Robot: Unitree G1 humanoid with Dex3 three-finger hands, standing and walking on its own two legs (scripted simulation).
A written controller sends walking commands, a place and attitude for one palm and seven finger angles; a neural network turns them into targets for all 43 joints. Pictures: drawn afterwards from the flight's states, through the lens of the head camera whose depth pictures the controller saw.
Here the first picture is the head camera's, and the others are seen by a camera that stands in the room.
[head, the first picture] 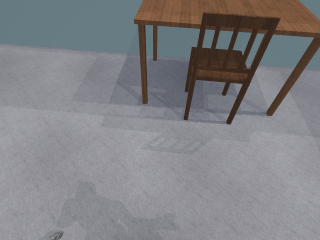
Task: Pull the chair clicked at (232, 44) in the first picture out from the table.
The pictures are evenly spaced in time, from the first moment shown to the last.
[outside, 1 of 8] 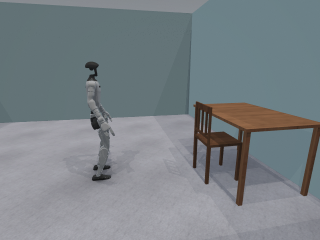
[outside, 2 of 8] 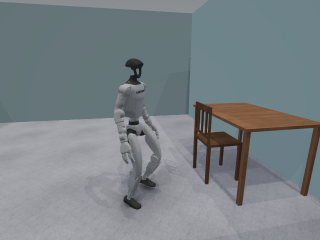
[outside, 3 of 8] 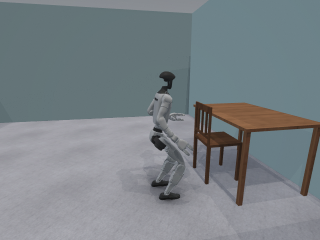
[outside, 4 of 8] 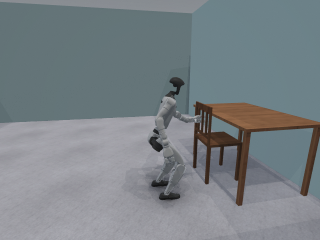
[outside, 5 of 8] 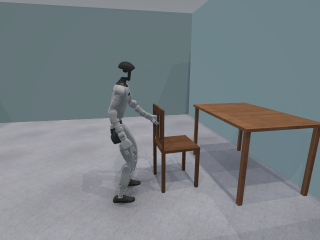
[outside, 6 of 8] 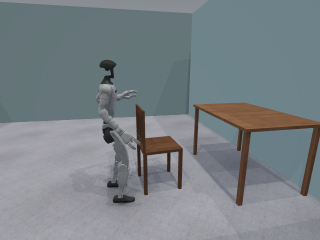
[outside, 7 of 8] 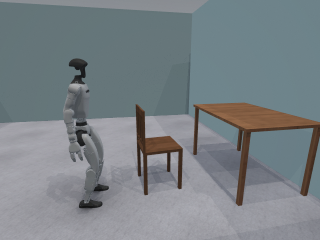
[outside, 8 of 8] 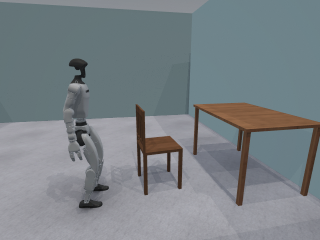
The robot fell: no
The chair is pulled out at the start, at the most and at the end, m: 0.00 0.70 0.70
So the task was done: yes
